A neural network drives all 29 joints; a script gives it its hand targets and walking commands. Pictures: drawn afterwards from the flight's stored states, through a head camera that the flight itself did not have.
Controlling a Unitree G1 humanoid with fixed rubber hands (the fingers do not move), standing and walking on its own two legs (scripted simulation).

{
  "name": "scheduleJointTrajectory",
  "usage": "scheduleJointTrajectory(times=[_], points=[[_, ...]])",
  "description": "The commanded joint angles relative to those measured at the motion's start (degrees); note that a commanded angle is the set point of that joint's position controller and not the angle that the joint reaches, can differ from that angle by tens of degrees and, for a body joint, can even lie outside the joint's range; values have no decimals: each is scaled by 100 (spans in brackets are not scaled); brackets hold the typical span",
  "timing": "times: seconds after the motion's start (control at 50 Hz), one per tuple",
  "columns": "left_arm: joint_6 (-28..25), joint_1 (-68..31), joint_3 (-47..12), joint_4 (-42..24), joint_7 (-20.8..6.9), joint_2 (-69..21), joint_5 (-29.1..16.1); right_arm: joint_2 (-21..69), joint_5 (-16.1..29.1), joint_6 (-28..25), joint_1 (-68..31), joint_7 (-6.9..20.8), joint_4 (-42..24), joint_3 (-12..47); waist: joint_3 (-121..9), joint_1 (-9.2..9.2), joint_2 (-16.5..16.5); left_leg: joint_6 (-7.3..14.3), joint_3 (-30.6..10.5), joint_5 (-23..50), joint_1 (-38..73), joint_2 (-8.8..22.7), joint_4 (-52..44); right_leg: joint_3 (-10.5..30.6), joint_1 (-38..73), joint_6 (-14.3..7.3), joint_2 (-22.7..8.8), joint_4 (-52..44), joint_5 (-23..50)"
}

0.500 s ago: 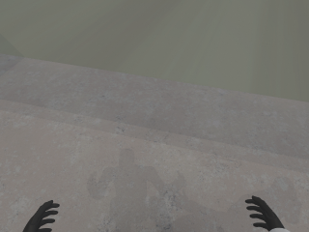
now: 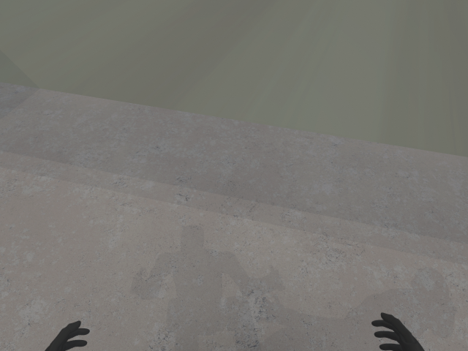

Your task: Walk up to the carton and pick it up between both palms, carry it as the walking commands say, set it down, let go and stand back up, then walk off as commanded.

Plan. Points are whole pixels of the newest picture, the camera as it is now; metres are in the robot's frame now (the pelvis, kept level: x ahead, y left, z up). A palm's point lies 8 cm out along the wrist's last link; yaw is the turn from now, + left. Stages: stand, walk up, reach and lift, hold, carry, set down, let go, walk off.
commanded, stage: stand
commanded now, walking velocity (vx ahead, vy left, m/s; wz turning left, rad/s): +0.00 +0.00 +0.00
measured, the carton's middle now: out of the picture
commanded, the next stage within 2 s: walk up in 1.30 s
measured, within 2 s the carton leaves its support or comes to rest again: neither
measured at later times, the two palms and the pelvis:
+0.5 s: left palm out of the picture +0.11 +0.31 -0.08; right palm out of the picture +0.11 -0.31 -0.08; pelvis +0.00 +0.00 +0.02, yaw +0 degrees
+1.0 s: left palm out of the picture +0.10 +0.31 -0.08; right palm out of the picture +0.10 -0.31 -0.09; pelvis +0.00 +0.00 +0.02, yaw +0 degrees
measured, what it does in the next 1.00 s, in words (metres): stands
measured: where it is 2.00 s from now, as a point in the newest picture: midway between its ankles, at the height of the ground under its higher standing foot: outside the picture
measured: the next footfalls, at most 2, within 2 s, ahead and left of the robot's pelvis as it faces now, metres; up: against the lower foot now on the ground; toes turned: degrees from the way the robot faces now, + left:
left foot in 2.00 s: -0.02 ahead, +0.08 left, +0.00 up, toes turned +25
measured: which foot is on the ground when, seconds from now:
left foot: down 0.00-1.00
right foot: down 0.00-1.00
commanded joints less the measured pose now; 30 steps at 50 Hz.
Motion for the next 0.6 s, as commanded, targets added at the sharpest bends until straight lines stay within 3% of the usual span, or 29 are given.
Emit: scheduleJointTrajectory(times=[0.0,0.58], points=[[-64,-290,198,-202,19,952,-14,-952,12,-63,-284,-18,-196,-203,-393,-1,11,310,-550,929,179,502,-771,551,173,-330,-508,-768,899],[6,-511,100,826,33,1017,-34,-1005,29,24,-472,-23,840,-133,-284,-7,-7,176,-548,1084,672,630,-1674,573,676,-196,-647,-1675,1036]])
